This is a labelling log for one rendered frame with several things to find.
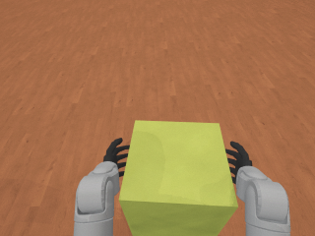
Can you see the left robot hand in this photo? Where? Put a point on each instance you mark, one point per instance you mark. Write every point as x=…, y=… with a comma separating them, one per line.
x=111, y=154

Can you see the carton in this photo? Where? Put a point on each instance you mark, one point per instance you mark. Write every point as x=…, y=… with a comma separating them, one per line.
x=177, y=180

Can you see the left robot forearm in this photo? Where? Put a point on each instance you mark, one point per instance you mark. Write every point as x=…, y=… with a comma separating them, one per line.
x=94, y=203

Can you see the right robot hand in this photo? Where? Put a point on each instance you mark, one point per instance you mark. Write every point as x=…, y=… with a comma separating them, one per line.
x=242, y=159

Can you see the right robot forearm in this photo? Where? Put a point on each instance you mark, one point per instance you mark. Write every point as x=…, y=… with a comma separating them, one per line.
x=266, y=204

